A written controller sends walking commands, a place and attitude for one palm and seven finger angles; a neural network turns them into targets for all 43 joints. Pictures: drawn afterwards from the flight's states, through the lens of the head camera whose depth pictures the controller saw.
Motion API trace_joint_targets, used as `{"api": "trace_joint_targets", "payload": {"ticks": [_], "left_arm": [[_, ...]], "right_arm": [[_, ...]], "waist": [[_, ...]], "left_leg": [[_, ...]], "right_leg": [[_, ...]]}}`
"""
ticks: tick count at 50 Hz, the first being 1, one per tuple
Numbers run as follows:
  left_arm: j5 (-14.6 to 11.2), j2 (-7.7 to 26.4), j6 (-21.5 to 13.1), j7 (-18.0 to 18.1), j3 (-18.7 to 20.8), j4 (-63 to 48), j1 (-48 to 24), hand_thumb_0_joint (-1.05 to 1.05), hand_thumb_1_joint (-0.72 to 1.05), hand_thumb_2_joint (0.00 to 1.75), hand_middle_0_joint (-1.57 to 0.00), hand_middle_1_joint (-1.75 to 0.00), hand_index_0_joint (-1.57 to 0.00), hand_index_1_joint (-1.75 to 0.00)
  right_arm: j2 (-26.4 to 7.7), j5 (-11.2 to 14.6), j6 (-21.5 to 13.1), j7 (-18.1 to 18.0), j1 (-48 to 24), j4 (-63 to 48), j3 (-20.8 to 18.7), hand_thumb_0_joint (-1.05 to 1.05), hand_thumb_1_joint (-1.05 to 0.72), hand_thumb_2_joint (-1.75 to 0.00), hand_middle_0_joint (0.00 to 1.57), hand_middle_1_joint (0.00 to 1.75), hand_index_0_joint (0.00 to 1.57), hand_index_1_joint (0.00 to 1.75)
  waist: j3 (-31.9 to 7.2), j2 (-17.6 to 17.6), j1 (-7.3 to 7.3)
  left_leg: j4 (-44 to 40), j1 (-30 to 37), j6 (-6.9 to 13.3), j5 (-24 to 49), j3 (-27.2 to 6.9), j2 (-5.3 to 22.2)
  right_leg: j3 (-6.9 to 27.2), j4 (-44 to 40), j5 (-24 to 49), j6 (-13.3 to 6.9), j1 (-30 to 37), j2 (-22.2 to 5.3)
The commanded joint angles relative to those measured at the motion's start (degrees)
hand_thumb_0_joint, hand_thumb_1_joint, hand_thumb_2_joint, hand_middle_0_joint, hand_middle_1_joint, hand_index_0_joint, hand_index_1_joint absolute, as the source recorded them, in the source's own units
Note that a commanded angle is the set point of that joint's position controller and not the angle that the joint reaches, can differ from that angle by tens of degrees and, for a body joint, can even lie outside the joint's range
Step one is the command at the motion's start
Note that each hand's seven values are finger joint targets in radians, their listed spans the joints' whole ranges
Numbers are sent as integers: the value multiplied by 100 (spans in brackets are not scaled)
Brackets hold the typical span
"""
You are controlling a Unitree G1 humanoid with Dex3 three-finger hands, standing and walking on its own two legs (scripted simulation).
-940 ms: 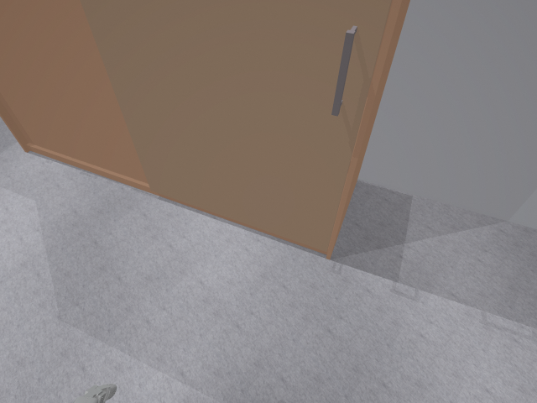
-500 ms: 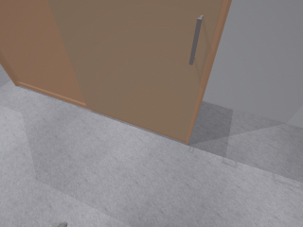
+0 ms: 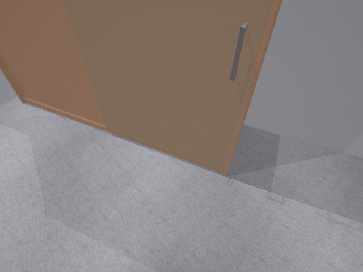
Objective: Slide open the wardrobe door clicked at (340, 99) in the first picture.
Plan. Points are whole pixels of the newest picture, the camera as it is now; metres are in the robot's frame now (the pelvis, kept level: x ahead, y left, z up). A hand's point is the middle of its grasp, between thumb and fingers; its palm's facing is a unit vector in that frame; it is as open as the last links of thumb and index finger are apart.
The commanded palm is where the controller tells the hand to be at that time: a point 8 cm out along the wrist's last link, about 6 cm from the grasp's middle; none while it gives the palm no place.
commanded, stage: look at it before walking up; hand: right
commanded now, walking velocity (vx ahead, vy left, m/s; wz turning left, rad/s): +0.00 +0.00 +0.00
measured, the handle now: (238, 53) +0.86 -0.16 +0.08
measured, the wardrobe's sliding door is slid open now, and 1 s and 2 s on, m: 0.00 0.00 0.00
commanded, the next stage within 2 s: turn to face it in 0.50 s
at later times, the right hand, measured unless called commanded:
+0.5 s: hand out of the picture +0.07 -0.25 -0.16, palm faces -0.02 +0.94 -0.33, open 7.4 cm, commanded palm none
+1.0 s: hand out of the picture +0.03 -0.24 -0.20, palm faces +0.14 +0.96 -0.22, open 7.4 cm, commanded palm none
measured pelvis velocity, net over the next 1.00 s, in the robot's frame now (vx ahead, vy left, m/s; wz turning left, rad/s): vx -0.01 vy -0.03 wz -0.17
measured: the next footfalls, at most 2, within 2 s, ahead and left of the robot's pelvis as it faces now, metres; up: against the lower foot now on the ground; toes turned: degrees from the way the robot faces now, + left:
left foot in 1.60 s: +0.01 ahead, +0.07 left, +0.00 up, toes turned -14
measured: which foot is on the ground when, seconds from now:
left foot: down 0.00-1.00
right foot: down 0.00-1.00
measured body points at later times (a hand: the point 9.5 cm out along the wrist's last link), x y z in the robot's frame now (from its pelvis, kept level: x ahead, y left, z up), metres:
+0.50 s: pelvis +0.00 +0.00 +0.00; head +0.01 +0.00 +0.45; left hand +0.08 +0.30 -0.13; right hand +0.07 -0.30 -0.13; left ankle +0.01 +0.12 -0.74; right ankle +0.01 -0.12 -0.74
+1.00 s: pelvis -0.01 -0.03 -0.02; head +0.01 -0.06 +0.43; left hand +0.08 +0.23 -0.15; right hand +0.02 -0.29 -0.18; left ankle +0.01 +0.12 -0.74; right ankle +0.00 -0.12 -0.75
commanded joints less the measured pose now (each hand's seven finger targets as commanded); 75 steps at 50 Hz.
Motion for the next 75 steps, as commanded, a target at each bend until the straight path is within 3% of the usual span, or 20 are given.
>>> {"api": "trace_joint_targets", "payload": {"ticks": [1,31,37,40,42,44,46,48,49,50,51,52,53,55,56,58,61,68,71,75], "left_arm": [[-24,1165,-162,69,237,-354,-281,0,90,90,-20,-30,-20,-30],[-38,1203,-176,81,222,-318,-316,0,90,90,-20,-30,-20,-30],[-17,493,46,42,119,-423,-18,0,90,90,-20,-30,-20,-30],[-19,423,137,32,191,-605,79,0,90,90,-20,-30,-20,-30],[-13,348,206,40,265,-733,120,0,90,90,-20,-30,-20,-30],[-24,286,229,38,332,-794,199,0,90,90,-20,-30,-20,-30],[-61,87,203,-5,336,-814,393,0,90,90,-20,-30,-20,-30],[-49,28,146,-23,341,-737,819,0,90,90,-20,-30,-20,-30],[-3,246,87,-15,372,-724,1045,0,90,90,-20,-30,-20,-30],[34,734,47,18,489,-773,1190,0,90,90,-20,-30,-20,-30],[30,824,89,63,516,-759,1151,0,90,90,-20,-30,-20,-30],[29,585,80,97,468,-785,975,0,90,90,-20,-30,-20,-30],[31,502,65,128,454,-867,787,0,90,90,-20,-30,-20,-30],[28,302,38,165,407,-886,696,0,90,90,-20,-30,-20,-30],[11,255,13,179,399,-873,721,0,90,90,-20,-30,-20,-30],[-23,177,-19,198,412,-847,799,0,90,90,-20,-30,-20,-30],[-21,91,-6,208,433,-757,999,0,90,90,-20,-30,-20,-30],[10,33,48,214,475,-654,1114,0,90,90,-20,-30,-20,-30],[34,49,82,191,484,-639,1001,0,90,90,-20,-30,-20,-30],[94,-24,44,181,479,-494,1050,0,90,90,-20,-30,-20,-30]], "right_arm": [[-1156,-27,-148,-63,-215,-389,-263,0,-90,-90,20,30,20,30],[-1159,-28,-147,-63,-158,-314,-260,0,-90,-90,20,30,20,30],[-595,-20,66,-158,288,-370,-211,0,-90,-90,20,30,20,30],[-794,-45,99,-189,408,-544,-325,0,-90,-90,20,30,20,30],[-873,-74,99,-211,444,-681,-386,0,-90,-90,20,30,20,30],[-816,-132,83,-248,368,-818,-432,0,-90,-90,20,30,20,30],[-772,-152,73,-235,218,-940,-443,0,-90,-90,20,30,20,30],[-675,-93,101,-215,172,-995,-461,0,-90,-90,20,30,20,30],[-413,-50,150,-202,316,-1048,-429,0,-90,-90,20,30,20,30],[29,-7,193,-172,366,-1209,-349,0,-90,-90,20,30,20,30],[-64,-44,241,-209,240,-1217,-351,0,-90,-90,20,30,20,30],[-69,-61,279,-218,264,-1094,-393,0,-90,-90,20,30,20,30],[-53,-82,282,-185,237,-1045,-416,0,-90,-90,20,30,20,30],[-1,-96,265,-138,343,-899,-455,0,-90,-90,20,30,20,30],[61,-95,250,-126,514,-825,-451,0,-90,-90,20,30,20,30],[130,-89,233,-114,653,-738,-443,0,-90,-90,20,30,20,30],[240,-84,245,-128,603,-739,-434,0,-90,-90,20,30,20,30],[316,-85,261,-156,508,-716,-438,0,-90,-90,20,30,20,30],[419,-75,262,-175,611,-682,-395,0,-90,-90,20,30,20,30],[640,-100,171,-130,1209,-413,-288,0,-90,-90,20,30,20,30]], "waist": [[-179,69,-38],[-296,-100,-53],[-231,22,-114],[-291,583,-148],[-178,1100,-159],[-127,1113,-130],[-102,926,22],[-261,605,197],[-357,-378,263],[-204,-2062,249],[-186,-1552,264],[-175,-1192,160],[-30,-1088,90],[93,-642,35],[-82,-521,1],[-337,-485,0],[-353,-541,94],[-190,-627,177],[-160,-738,136],[-212,-646,25]], "left_leg": [[-527,4,183,149,-615,653],[-502,252,154,623,-495,668],[-31,236,23,801,-289,872],[-163,283,319,816,-580,1404],[-375,105,813,1183,-879,1965],[-308,-15,1089,1860,-719,2167],[89,-53,942,2288,-285,1990],[842,-433,470,1757,178,1720],[1745,-995,97,603,538,1188],[2891,-2038,-366,-2154,761,354],[3575,-1788,-247,-2427,81,330],[3817,-1747,-180,-2047,-129,445],[4008,-1975,-200,-1769,-148,482],[4200,-2044,-266,-1150,-197,494],[4189,-2100,-301,-971,-160,474],[4050,-2125,-361,-835,-100,458],[3653,-2095,-413,-903,-41,422],[2777,-1831,-393,-1246,-42,320],[2325,-1402,-308,-1362,9,264],[1322,-391,-92,-1377,197,5]], "right_leg": [[589,-447,331,-177,-56,-620],[643,-493,759,-177,49,-651],[623,118,1075,-92,-553,-527],[379,944,677,-13,-968,-247],[108,1956,-1005,55,-1222,-55],[24,2788,-1701,79,-1346,-155],[-108,2144,-1560,121,-1131,-244],[-242,837,-199,107,-282,-222],[556,104,619,-71,154,-629],[2371,-614,2048,-660,266,-1906],[2389,-711,1854,-1048,-184,-2146],[2077,-877,862,-942,-364,-1860],[2129,-895,373,-876,-455,-1714],[1825,-966,86,-717,-473,-1447],[1647,-909,321,-683,-188,-1320],[1424,-819,670,-742,161,-1217],[1476,-828,681,-835,386,-1193],[1929,-977,234,-920,324,-1218],[1971,-1032,-172,-990,-47,-1222],[1986,-1377,-2036,-837,-609,-1101]]}}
